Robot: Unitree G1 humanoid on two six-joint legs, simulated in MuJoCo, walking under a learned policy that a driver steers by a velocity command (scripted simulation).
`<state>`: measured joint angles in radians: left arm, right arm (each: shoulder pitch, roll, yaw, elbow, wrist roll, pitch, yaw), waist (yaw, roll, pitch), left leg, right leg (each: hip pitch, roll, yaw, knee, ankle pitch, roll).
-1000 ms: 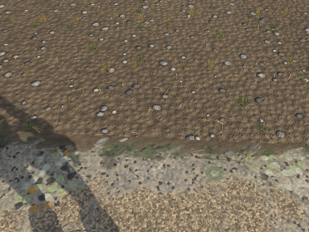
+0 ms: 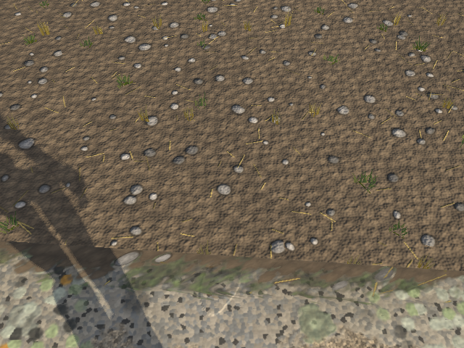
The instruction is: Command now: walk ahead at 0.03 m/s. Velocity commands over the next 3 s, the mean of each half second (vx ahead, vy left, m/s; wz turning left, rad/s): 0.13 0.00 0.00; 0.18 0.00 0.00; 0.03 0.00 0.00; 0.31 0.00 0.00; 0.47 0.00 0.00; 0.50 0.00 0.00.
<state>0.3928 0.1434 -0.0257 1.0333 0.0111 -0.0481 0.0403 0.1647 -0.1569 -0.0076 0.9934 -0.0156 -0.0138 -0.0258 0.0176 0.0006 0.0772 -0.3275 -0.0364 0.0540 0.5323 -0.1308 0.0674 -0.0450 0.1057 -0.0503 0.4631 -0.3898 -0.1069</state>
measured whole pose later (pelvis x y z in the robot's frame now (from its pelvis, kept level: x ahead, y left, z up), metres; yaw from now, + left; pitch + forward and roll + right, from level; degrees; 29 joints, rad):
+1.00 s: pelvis +0.20 +0.06 +0.00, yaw -1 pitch -2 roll +1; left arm 0.23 0.14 0.00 1.07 0.02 0.01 0.03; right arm 0.36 -0.12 0.02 1.08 -0.02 -0.05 -0.03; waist -0.01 -0.01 0.04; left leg -0.19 -0.07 0.12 0.47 -0.25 0.09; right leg -0.27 -0.02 -0.01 0.52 -0.21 -0.03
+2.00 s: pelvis +0.36 -0.01 +0.00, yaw +0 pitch +0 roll +0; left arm 0.28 0.17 0.05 1.02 0.02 -0.06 0.00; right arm 0.42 -0.19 -0.04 1.08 -0.02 -0.06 0.01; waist -0.01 0.04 0.01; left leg -0.34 0.02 0.02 1.12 -0.37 0.09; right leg -0.28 0.02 -0.11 0.53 -0.26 -0.08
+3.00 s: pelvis +0.92 -0.07 -0.13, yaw +1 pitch +0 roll +6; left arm -0.03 0.26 0.06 0.85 0.04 -0.05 -0.05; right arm 0.55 -0.22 -0.03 1.02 -0.05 -0.08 -0.05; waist -0.13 -0.07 0.04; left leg 0.05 -0.01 0.05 1.07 -0.81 0.03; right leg -0.41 -0.11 -0.02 0.30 0.55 -0.06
